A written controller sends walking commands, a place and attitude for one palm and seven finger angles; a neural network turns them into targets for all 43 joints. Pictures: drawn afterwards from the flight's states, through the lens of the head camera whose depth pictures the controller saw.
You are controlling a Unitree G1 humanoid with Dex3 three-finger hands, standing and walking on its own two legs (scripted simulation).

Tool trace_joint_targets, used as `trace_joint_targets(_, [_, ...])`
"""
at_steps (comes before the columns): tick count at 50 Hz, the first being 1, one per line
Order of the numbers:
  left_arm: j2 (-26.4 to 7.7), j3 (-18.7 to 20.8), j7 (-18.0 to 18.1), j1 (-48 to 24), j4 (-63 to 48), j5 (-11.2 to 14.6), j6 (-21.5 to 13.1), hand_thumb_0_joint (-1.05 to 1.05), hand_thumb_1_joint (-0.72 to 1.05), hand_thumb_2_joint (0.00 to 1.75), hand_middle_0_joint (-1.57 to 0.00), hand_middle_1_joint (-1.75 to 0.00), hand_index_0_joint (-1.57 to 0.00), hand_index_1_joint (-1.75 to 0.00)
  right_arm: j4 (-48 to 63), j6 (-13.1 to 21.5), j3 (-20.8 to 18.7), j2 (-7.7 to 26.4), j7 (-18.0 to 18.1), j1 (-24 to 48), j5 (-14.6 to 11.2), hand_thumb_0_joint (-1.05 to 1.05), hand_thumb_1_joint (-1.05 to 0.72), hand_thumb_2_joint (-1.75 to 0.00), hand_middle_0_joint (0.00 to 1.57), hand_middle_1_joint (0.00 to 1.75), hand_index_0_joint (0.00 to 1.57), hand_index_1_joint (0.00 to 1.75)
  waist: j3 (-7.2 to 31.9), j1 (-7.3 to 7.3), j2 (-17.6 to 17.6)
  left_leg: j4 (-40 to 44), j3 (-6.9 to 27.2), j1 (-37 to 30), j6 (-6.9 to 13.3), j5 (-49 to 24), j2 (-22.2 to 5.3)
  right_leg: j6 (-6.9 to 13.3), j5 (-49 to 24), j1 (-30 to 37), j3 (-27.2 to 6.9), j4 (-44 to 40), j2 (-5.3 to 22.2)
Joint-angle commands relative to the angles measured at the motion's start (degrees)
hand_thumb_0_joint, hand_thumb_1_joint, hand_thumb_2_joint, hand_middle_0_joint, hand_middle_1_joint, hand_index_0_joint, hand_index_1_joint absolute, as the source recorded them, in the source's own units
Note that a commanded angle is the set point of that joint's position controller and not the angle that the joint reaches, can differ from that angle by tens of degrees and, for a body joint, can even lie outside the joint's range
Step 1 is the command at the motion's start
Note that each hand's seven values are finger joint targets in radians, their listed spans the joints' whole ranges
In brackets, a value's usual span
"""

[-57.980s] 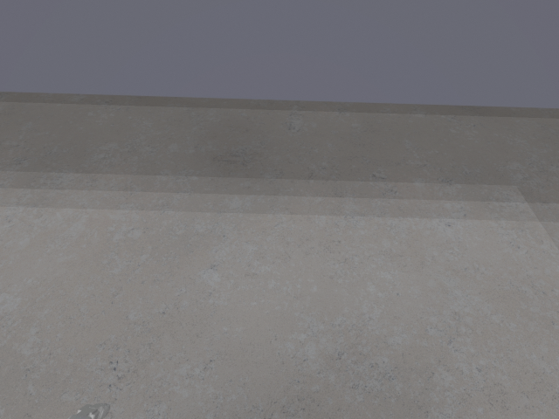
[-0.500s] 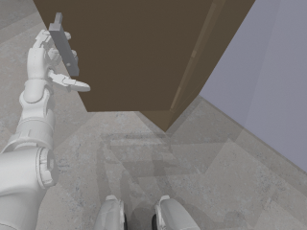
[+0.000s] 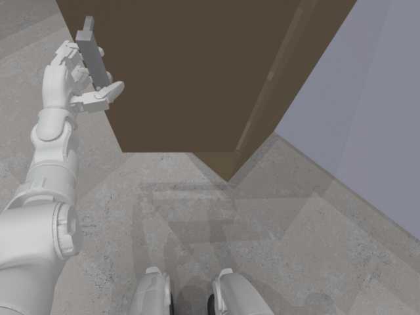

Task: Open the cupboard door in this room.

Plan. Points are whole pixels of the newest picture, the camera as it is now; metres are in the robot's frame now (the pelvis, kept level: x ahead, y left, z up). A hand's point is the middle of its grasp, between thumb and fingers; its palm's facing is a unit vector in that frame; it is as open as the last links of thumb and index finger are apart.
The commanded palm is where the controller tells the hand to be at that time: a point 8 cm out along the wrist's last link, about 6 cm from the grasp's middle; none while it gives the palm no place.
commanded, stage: close the thumb around the handle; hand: left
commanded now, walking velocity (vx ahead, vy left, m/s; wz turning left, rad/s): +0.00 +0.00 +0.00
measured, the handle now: (99, 63) +0.57 +0.17 +0.07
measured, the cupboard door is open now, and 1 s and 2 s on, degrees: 44 71 88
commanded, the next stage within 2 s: pull the door open along its arc in 0.26 s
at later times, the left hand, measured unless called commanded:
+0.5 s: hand (106, 90) +0.51 +0.15 +0.06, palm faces -0.01 -1.00 -0.01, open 6.4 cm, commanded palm +0.47 +0.19 +0.07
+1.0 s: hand (140, 163) +0.36 +0.09 +0.07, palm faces +0.28 -0.96 +0.06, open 6.6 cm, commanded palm +0.31 +0.16 +0.07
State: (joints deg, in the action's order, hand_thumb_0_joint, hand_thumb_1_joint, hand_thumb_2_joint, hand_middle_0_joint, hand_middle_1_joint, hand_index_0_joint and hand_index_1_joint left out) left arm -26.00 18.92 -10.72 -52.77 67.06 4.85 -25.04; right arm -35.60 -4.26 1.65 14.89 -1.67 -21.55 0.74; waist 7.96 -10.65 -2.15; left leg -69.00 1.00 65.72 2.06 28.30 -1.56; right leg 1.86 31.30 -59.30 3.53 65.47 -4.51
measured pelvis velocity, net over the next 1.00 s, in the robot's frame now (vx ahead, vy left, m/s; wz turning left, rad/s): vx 0.02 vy -0.01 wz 0.01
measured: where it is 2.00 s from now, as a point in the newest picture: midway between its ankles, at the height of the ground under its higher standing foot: outside the picture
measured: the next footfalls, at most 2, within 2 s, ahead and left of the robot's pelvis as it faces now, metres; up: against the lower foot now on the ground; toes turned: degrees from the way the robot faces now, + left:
none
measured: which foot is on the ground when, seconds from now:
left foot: down 0.00-1.00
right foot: down 0.00-1.00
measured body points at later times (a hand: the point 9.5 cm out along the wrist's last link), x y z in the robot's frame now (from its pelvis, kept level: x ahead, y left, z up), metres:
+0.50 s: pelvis +0.00 +0.00 +0.00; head +0.13 +0.02 +0.43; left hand +0.51 +0.21 +0.07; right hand -0.01 -0.26 -0.11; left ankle +0.03 +0.09 -0.64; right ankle -0.01 -0.11 -0.64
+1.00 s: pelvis +0.02 -0.01 +0.02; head +0.09 -0.01 +0.47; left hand +0.34 +0.14 +0.07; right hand +0.17 -0.24 -0.08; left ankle +0.03 +0.09 -0.64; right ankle -0.01 -0.11 -0.64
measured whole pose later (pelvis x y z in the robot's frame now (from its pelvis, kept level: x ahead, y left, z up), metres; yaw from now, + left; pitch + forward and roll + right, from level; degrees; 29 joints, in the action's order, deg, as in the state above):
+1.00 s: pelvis +0.02 -0.01 +0.02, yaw +1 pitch +18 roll -1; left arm 1.8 -0.6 21.0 -7.4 22.4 -0.1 -24.5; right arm -29.7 -4.2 -0.1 11.4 -3.8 -13.2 2.8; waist 10.3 -2.6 -0.5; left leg -62.2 -1.5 51.6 1.1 28.2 -0.7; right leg 2.6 32.2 -47.3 0.8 62.0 -3.6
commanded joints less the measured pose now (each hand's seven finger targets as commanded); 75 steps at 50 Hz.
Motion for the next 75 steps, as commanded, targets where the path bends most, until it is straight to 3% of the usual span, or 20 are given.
trace_joint_targets(1, [-12.8,2.1,0.2,-26.6,-12.3,0.5,-4.4,0.0,0.79,0.85,-0.39,-1.34,-0.39,-1.34,2.2,0.5,-3.6,10.9,0.6,-10.6,0.4,0.0,-0.9,-0.9,0.2,0.3,0.2,0.3,28.5,-1.09,-7.8,5.7,4.2,-29.7,0.1,-24.0,0.1,-0.1,-21.3,4.8,-2.0,-7.7,0.2])
trace_joint_targets(2, [-10.8,0.4,0.1,-26.5,-12.4,0.3,-4.4,0.0,0.84,0.88,-0.4,-1.34,-0.4,-1.34,2.2,0.5,-3.7,10.6,0.4,-10.0,0.2,0.0,-0.9,-0.9,0.2,0.3,0.2,0.3,28.8,-1.31,-8.5,5.7,4.0,-30.4,0.0,-23.6,0.1,-0.3,-20.8,3.7,-2.0,-8.0,0.2])
trace_joint_targets(7, [-13.7,3.3,0.7,-25.8,-12.3,0.7,-4.5,0.0,0.9,0.9,-0.4,-1.35,-0.4,-1.35,2.5,0.4,-3.6,11.0,0.6,-10.3,0.2,0.0,-0.9,-0.9,0.2,0.3,0.2,0.3,29.4,-0.52,-7.4,6.0,4.0,-29.7,0.0,-23.7,0.1,-0.2,-21.0,5.2,-2.0,-7.8,0.2])
trace_joint_targets(9, [-11.4,1.9,1.0,-25.4,-11.5,0.6,-4.1,0.0,0.9,0.9,-0.4,-1.35,-0.4,-1.35,2.4,0.3,-3.6,10.6,0.5,-10.3,0.3,0.0,-0.9,-0.9,0.2,0.3,0.2,0.3,28.1,-1.08,-6.3,5.9,3.9,-29.4,0.0,-23.6,0.1,-0.4,-21.1,4.9,-1.9,-8.1,0.2])
trace_joint_targets(13, [-13.0,2.7,1.9,-25.5,-10.3,-0.5,-4.3,0.0,0.9,0.9,-0.4,-1.35,-0.4,-1.35,2.5,0.3,-3.5,10.7,0.4,-10.3,0.4,0.0,-0.9,-0.9,0.2,0.3,0.2,0.3,26.8,-1.07,-6.7,5.9,3.8,-27.9,0.1,-22.0,0.2,-0.4,-19.8,4.3,-2.1,-8.1,0.2])
trace_joint_targets(17, [-15.0,4.1,1.7,-25.8,-12.0,-0.5,-4.9,0.0,0.9,0.9,-0.4,-1.35,-0.4,-1.35,2.8,0.2,-3.5,10.9,0.6,-10.4,0.5,0.0,-0.9,-0.9,0.2,0.3,0.2,0.3,29.4,-0.5,-6.9,5.7,3.6,-28.2,0.1,-22.7,0.2,-0.4,-20.9,6.0,-2.4,-7.7,0.3])
trace_joint_targets(18, [-13.6,3.1,1.5,-24.9,-11.9,-0.5,-4.8,0.0,0.9,0.9,-0.4,-1.35,-0.4,-1.35,3.0,0.1,-3.5,10.7,0.5,-10.2,0.4,0.0,-0.9,-0.9,0.2,0.3,0.2,0.3,29.0,-0.34,-7.6,6.1,3.8,-29.0,-0.2,-23.0,0.2,-0.2,-20.5,5.4,-2.0,-7.7,0.3])
trace_joint_targets(19, [-8.0,-1.0,1.5,-26.9,-13.3,0.1,-4.9,0.0,0.9,0.9,-0.4,-1.35,-0.4,-1.35,3.1,0.3,-3.5,10.1,0.3,-9.8,0.4,0.0,-0.9,-0.9,0.2,0.3,0.2,0.3,28.8,-1.64,-7.8,6.2,3.9,-30.3,-0.1,-22.9,0.1,-0.4,-20.3,4.1,-1.8,-8.0,0.2])
trace_joint_targets(22, [-9.5,0.9,2.0,-22.4,-13.3,0.2,-5.2,0.0,0.9,0.9,-0.4,-1.35,-0.4,-1.35,3.0,0.3,-3.9,10.7,0.1,-10.1,0.5,0.0,-0.9,-0.9,0.2,0.3,0.2,0.3,29.6,0.11,-7.2,6.7,4.1,-31.1,-0.4,-23.5,0.0,-0.1,-20.2,4.8,-1.6,-7.9,0.2])
trace_joint_targets(27, [-7.2,0.3,1.9,-14.1,-19.0,1.3,-5.6,0.0,0.9,0.9,-0.4,-1.35,-0.4,-1.35,4.5,-0.2,-4.4,10.1,-0.3,-8.7,-0.1,0.0,-0.9,-0.9,0.2,0.3,0.2,0.3,31.9,2.26,-5.9,7.8,3.0,-32.7,-0.4,-26.3,0.3,-0.1,-24.2,9.4,-1.7,-8.3,0.2])
trace_joint_targets(37, [3.6,-5.9,2.7,19.2,-41.0,5.5,-4.5,0.0,0.9,0.9,-0.4,-1.35,-0.4,-1.35,10.2,0.2,-5.1,8.1,-1.3,-2.9,-1.8,0.0,-0.9,-0.9,0.2,0.3,0.2,0.3,26.6,7.37,-0.6,12.0,-0.2,-32.1,-0.1,-28.3,1.2,-0.6,-32.7,19.8,-2.2,-11.1,0.5])
trace_joint_targets(38, [5.1,2.9,11.3,22.5,-43.9,10.0,-4.0,0.0,0.9,0.9,-0.4,-1.35,-0.4,-1.35,10.5,0.9,-4.8,6.2,-1.2,-1.0,-1.2,0.0,-0.9,-0.9,0.2,0.3,0.2,0.3,25.2,12.58,1.3,12.9,-1.1,-29.4,-0.8,-27.6,1.2,-0.7,-31.5,21.9,-1.3,-11.4,0.5])
trace_joint_targets(39, [9.0,-2.3,15.4,26.5,-45.6,8.0,-3.5,0.0,0.9,0.9,-0.4,-1.35,-0.4,-1.35,11.0,1.5,-4.4,6.0,-1.5,0.1,-0.8,0.0,-0.9,-0.9,0.2,0.3,0.2,0.3,22.9,11.09,-0.5,13.3,-1.2,-28.9,-1.1,-26.4,1.5,-0.8,-30.8,21.5,-1.3,-11.3,0.6])
trace_joint_targets(43, [12.0,-4.3,27.5,36.8,-53.6,1.8,-4.0,0.0,0.9,0.9,-0.4,-1.35,-0.4,-1.35,11.5,1.8,-4.3,4.8,-2.3,2.2,0.9,0.0,-0.9,-0.9,0.2,0.3,0.2,0.3,21.3,12.31,1.6,13.0,-1.3,-27.7,-1.4,-26.9,1.6,-0.5,-32.2,23.3,-1.6,-9.9,1.5])
trace_joint_targets(50, [21.2,-13.8,41.7,37.3,-57.2,-7.6,-2.8,0.0,0.9,0.9,-0.4,-1.35,-0.4,-1.35,11.4,1.2,-3.8,2.5,-1.6,8.3,2.8,0.0,-0.9,-0.9,0.2,0.3,0.2,0.3,18.2,10.92,3.0,12.0,-0.7,-25.9,-1.3,-19.6,2.2,-0.6,-26.5,21.9,-3.1,-11.0,2.7])
trace_joint_targets(54, [24.2,-18.7,41.7,39.5,-58.1,-9.5,-1.6,0.0,0.9,0.9,-0.4,-1.35,-0.4,-1.35,11.5,1.2,-3.8,1.8,-0.7,10.0,2.9,0.0,-0.9,-0.9,0.2,0.3,0.2,0.3,18.0,10.26,4.0,12.4,-0.8,-26.7,-1.0,-17.2,2.5,-0.8,-26.5,23.4,-4.4,-13.3,3.4])
trace_joint_targets(63, [31.2,-27.2,38.5,53.9,-64.3,-8.1,-1.0,0.0,0.9,0.9,-0.4,-1.35,-0.4,-1.35,13.1,3.4,-3.1,0.6,-0.6,11.7,2.6,0.0,-0.9,-0.9,0.2,0.3,0.2,0.3,16.7,10.37,6.4,12.8,-0.3,-26.2,-1.4,-16.8,3.0,-2.4,-37.0,28.8,-7.1,-15.4,6.0])
trace_joint_targets(68, [33.0,-30.6,38.4,58.0,-68.1,-9.9,-1.0,0.0,0.9,0.9,-0.4,-1.35,-0.4,-1.35,13.4,5.4,-3.1,0.1,-0.4,12.3,2.8,0.0,-0.9,-0.9,0.2,0.3,0.2,0.3,14.8,9.3,9.0,11.7,0.3,-23.4,-1.5,-14.1,3.2,-3.2,-37.0,29.0,-9.9,-16.5,7.5])
trace_joint_targets(72, [37.3,-35.1,38.9,62.5,-70.2,-10.8,-0.2,0.0,0.9,0.9,-0.4,-1.35,-0.4,-1.35,13.8,7.4,-2.8,-0.5,-0.4,13.0,2.8,0.0,-0.9,-0.9,0.2,0.3,0.2,0.3,14.7,9.34,8.0,11.0,0.7,-23.0,-1.7,-13.2,3.5,-3.0,-36.2,28.2,-10.3,-16.7,8.0])
trace_joint_targets(75, [34.8,-33.0,40.4,54.1,-69.5,-10.4,0.3,0.0,0.9,0.9,-0.4,-1.35,-0.4,-1.35,12.3,8.1,-2.7,0.1,0.2,13.2,2.8,0.0,-0.9,-0.9,0.2,0.3,0.2,0.3,12.3,7.64,8.8,9.8,1.0,-21.7,-1.7,-10.8,3.4,-3.1,-31.0,24.7,-10.9,-17.5,8.3])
